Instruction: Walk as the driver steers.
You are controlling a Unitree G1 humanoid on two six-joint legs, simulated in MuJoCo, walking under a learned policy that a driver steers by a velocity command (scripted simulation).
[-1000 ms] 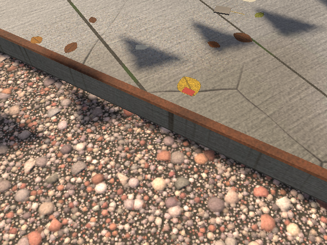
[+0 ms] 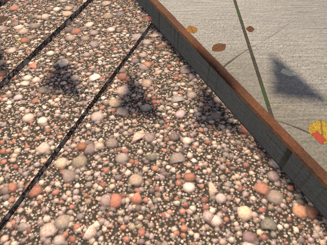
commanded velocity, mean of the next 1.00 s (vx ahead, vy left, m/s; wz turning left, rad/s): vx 0.00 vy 0.00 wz -0.36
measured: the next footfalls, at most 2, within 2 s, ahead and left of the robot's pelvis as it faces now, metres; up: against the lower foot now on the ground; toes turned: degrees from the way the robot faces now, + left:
right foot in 0.48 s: +0.02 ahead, -0.13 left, +0.00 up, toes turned -15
left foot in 1.06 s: +0.14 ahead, +0.06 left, +0.00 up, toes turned -31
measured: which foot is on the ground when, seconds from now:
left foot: down 0.00-0.48, up 0.50-1.00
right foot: down 0.00-0.18, up 0.20-0.46, down 0.48-1.00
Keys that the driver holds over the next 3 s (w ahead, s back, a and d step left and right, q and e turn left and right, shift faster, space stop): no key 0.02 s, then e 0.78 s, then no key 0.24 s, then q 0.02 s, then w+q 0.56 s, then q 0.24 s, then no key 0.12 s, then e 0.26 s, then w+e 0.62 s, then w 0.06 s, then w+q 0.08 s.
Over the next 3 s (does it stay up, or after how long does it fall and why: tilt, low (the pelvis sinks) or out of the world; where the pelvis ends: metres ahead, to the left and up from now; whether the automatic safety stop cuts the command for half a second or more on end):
stays up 0.66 -0.23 0.01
